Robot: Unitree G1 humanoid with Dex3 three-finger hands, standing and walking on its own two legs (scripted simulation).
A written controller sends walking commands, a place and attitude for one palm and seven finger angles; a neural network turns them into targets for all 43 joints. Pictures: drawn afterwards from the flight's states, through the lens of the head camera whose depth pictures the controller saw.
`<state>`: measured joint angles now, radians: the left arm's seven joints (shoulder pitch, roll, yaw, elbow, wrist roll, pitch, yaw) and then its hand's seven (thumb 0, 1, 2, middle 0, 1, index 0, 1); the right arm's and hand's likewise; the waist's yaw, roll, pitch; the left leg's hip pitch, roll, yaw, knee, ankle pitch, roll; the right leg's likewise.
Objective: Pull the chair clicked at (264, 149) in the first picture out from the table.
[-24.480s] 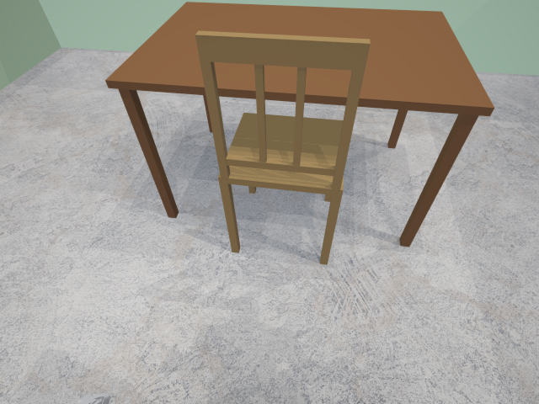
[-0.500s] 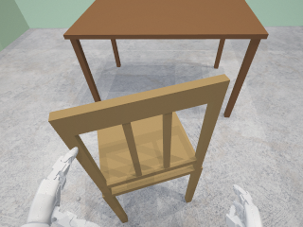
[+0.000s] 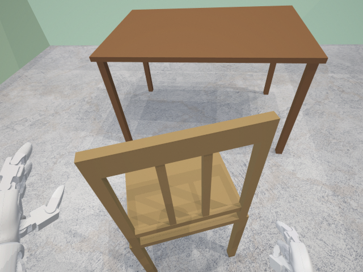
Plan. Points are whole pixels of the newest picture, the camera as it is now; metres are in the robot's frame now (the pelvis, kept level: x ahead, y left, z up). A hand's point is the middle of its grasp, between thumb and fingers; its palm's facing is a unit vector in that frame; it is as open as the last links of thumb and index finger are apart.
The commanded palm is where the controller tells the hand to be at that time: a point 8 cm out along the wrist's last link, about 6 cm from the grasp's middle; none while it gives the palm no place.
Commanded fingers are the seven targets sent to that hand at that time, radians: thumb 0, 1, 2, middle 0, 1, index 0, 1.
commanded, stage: draw the hand back to the body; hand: left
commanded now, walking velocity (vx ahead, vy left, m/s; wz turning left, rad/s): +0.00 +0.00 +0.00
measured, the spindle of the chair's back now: (167, 197) +0.32 +0.09 -0.06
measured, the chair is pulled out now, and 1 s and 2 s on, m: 0.64 0.64 0.64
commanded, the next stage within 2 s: step back with the hand held close in 0.42 s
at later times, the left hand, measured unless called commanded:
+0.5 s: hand (31, 191) +0.19 +0.28 +0.16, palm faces +0.47 -0.77 -0.43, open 7.5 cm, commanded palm +0.14 +0.32 +0.17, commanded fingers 0.00 0.90 0.90 -0.20 -0.30 -0.20 -0.30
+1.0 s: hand (22, 207) +0.16 +0.28 +0.16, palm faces +0.36 -0.74 -0.56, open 7.4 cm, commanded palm +0.11 +0.32 +0.18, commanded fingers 0.00 0.90 0.90 -0.20 -0.30 -0.20 -0.30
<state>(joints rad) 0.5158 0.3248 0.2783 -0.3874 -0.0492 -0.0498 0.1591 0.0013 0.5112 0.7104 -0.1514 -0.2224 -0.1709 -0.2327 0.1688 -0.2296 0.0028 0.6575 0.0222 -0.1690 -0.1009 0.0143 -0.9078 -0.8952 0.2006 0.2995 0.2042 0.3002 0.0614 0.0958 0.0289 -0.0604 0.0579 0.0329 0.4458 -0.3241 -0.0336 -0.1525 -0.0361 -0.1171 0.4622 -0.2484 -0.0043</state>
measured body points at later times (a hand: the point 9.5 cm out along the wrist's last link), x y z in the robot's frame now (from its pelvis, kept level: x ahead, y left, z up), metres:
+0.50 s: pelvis +0.01 +0.02 +0.00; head -0.01 -0.01 +0.45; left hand +0.16 +0.32 +0.19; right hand +0.19 -0.21 -0.09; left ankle -0.05 +0.14 -0.74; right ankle +0.00 -0.11 -0.74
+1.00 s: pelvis -0.04 +0.02 +0.00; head -0.02 +0.01 +0.45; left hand +0.14 +0.31 +0.19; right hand +0.12 -0.23 -0.09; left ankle -0.05 +0.14 -0.74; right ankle +0.00 -0.11 -0.74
